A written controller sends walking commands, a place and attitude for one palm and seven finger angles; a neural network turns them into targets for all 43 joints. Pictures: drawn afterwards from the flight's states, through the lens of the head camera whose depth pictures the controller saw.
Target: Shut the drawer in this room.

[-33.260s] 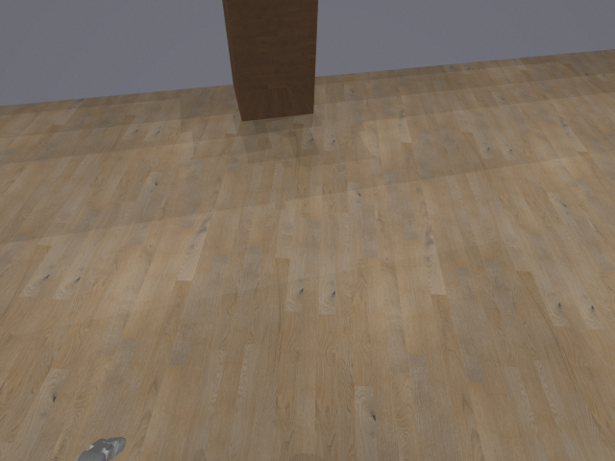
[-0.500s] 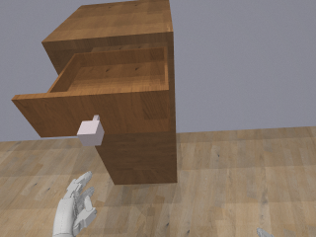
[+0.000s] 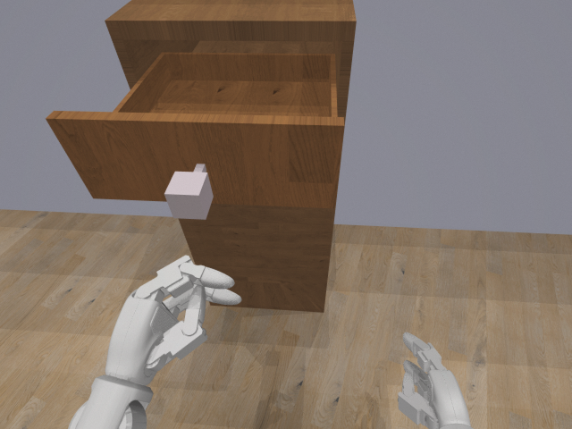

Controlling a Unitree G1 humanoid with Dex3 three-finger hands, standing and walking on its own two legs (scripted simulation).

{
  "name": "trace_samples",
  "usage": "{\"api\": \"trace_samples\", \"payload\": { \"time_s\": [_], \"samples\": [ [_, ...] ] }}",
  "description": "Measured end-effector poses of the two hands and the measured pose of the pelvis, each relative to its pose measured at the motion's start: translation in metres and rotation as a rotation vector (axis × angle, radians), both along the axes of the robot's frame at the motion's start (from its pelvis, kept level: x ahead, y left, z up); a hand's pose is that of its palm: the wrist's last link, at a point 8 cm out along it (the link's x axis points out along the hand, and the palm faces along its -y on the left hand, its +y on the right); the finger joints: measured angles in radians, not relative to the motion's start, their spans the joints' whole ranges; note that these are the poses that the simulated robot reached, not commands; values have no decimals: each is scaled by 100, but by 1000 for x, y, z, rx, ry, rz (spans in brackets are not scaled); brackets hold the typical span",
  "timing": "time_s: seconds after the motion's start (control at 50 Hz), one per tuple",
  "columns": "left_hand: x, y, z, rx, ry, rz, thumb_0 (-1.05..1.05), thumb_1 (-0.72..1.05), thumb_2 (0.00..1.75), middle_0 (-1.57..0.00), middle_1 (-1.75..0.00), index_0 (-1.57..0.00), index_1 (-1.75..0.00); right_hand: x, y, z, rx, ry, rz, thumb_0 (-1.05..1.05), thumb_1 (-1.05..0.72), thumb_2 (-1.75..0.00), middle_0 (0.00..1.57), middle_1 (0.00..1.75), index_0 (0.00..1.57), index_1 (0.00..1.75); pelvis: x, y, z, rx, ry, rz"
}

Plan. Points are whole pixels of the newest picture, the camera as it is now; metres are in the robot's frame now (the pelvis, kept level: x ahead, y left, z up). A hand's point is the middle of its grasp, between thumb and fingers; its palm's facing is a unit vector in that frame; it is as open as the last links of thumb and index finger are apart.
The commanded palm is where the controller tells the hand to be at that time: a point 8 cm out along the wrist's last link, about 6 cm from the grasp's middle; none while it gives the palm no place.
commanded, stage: raise the hand and make a fist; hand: left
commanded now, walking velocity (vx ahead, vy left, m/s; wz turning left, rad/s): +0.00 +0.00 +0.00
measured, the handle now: (194, 185) +0.38 +0.16 +0.17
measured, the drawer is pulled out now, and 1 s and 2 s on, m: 0.26 0.26 0.26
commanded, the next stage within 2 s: bring the fist close to the handle in 1.18 s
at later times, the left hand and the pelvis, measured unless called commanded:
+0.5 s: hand (154, 292) +0.20 +0.14 +0.20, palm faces -0.04 -0.99 -0.12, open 3.1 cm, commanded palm +0.16 +0.19 +0.22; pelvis +0.02 +0.02 +0.02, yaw -1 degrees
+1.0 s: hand (106, 246) +0.20 +0.16 +0.26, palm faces +0.00 -0.99 -0.11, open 3.2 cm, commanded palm +0.16 +0.20 +0.27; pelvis +0.00 +0.00 +0.03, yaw +0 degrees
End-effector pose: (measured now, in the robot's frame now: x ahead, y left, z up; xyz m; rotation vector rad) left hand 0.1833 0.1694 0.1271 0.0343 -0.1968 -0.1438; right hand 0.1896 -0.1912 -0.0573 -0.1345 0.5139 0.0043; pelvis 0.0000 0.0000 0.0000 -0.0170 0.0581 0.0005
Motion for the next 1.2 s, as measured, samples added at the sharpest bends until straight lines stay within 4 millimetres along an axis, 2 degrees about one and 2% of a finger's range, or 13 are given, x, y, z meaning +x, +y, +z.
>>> {"api": "trace_samples", "payload": {
  "time_s": [0.06, 0.12, 0.2, 0.26, 0.36, 0.48, 0.58, 0.68, 0.78, 0.88, 0.96, 1.06, 1.2],
  "samples": [
    [14, -2, -7, 30, 157, -39, 1, 90, 90, -80, -95, -81, -96, -24, -3, -4, 25, 70, -80, 1, -90, -90, 21, 30, 21, 30, 5, 3, 8, 15, -15, -30],
    [14, 16, -7, 12, 243, 60, 1, 90, 89, -87, -102, -87, -102, -40, -11, -5, 17, 113, -143, 1, -90, -90, 21, 30, 21, 30, 11, 6, 14, 21, -31, -50],
    [0, 46, 16, 20, 172, 225, 2, 90, 89, -95, -111, -95, -111, -46, -24, -1, -32, 119, -146, 1, -90, -90, 20, 30, 21, 30, 15, 9, 16, 17, -39, -49],
    [-11, 51, 38, 19, 68, 246, 2, 90, 90, -100, -117, -101, -117, -39, -30, 3, -70, 89, -105, 1, -90, -90, 20, 30, 20, 30, 17, 14, 16, 7, -44, -31],
    [-13, 30, 55, -11, 7, 120, 1, 90, 90, -110, -128, -111, -128, -13, -26, 17, -91, -4, -69, 1, -91, -90, 20, 30, 20, 30, 17, 20, 18, 2, -58, -13],
    [-1, 26, 69, 69, 33, 85, 1, 90, 90, -123, -141, -123, -141, 21, -4, 39, -42, -119, -37, 1, -91, -90, 20, 30, 20, 30, 20, 21, 22, 12, -79, -21],
    [-2, 42, 100, 81, -45, 154, 2, 89, 89, -132, -151, -132, -151, 41, 17, 52, 7, -167, 25, 1, -91, -90, 20, 30, 20, 30, 24, 18, 25, 13, -99, -18],
    [-8, 37, 124, 67, -99, 124, 1, 90, 90, -137, -156, -137, -156, 53, 29, 57, 21, -172, 80, 1, -90, -90, 20, 30, 21, 30, 23, 17, 28, 11, -127, -8],
    [-7, 28, 137, 107, -86, 80, 1, 90, 90, -139, -158, -139, -159, 55, 29, 59, 13, -149, 98, 1, -90, -90, 20, 30, 21, 30, 16, 13, 30, 16, -146, -6],
    [-4, 41, 150, 134, -80, 124, 1, 89, 89, -140, -159, -140, -159, 49, 20, 57, -2, -108, 90, 1, -90, -90, 20, 30, 21, 30, 10, 7, 33, 18, -156, -8],
    [-2, 49, 145, 85, -38, 148, 1, 89, 89, -140, -159, -140, -160, 40, 7, 55, -20, -82, 69, 1, -90, -90, 20, 30, 21, 30, 6, 4, 34, 16, -163, -8],
    [-3, 44, 132, 45, 26, 120, 1, 90, 90, -140, -159, -140, -160, 28, -10, 54, -49, -77, 30, 1, -90, -90, 20, 30, 21, 30, 3, 2, 34, 12, -174, -9],
    [-8, 45, 144, 77, -37, 135, 2, 89, 89, -140, -159, -140, -160, 19, -21, 53, -71, -84, -1, 1, -90, -90, 20, 30, 20, 30, 1, 3, 34, 7, -177, -15]
  ]
}}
